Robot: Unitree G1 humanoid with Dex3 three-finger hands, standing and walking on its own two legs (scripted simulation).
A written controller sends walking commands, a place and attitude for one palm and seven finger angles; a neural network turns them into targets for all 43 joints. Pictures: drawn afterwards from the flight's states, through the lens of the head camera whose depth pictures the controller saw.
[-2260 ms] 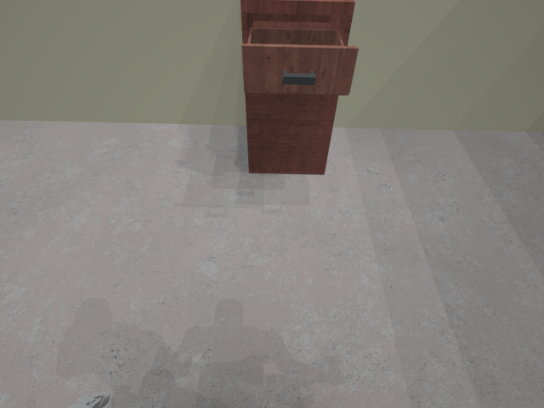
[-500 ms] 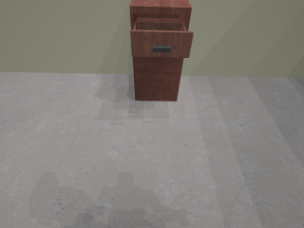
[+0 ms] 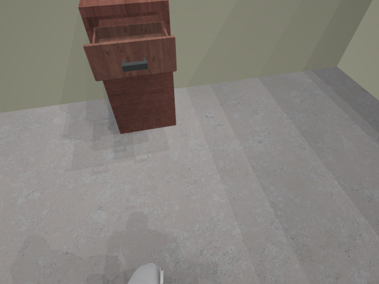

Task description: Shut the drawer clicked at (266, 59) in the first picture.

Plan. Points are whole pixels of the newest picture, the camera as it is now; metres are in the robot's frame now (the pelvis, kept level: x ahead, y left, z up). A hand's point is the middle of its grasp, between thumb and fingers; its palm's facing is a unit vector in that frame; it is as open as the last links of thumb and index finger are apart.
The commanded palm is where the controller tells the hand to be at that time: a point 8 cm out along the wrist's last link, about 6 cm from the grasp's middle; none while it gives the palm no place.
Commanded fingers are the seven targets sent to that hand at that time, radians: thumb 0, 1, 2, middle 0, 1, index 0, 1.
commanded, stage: walk to a spot facing it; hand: left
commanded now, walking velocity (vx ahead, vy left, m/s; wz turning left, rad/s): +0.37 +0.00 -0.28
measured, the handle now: (134, 63) +0.94 +0.32 -0.04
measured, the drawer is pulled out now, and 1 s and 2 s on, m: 0.29 0.29 0.29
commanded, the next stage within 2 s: turn to face it in 1.06 s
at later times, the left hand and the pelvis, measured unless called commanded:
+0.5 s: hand (99, 234) +0.27 +0.28 -0.18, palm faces -0.12 -0.98 -0.16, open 7.4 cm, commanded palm none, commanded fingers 0.00 0.90 0.90 -0.20 -0.30 -0.20 -0.30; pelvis +0.22 +0.09 +0.00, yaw -13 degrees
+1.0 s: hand (167, 158) +0.55 +0.13 -0.19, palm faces -0.47 -0.86 -0.17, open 7.4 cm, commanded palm none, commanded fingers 0.00 0.90 0.90 -0.20 -0.30 -0.20 -0.30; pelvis +0.37 +0.03 -0.03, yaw -29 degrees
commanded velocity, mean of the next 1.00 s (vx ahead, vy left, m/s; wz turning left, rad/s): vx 0.19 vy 0.00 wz -0.52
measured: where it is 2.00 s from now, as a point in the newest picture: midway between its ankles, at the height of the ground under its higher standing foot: (190, 253)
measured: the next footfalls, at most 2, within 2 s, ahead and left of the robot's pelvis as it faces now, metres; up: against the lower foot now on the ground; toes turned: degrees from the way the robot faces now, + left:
left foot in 0.30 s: +0.29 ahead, +0.15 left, +0.00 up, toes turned +1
right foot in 0.94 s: +0.43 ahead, -0.06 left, +0.00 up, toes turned -35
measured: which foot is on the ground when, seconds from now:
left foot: up 0.00-0.28, down 0.30-0.96, up 0.98-1.00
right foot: down 0.00-0.30, up 0.32-0.92, down 0.94-1.00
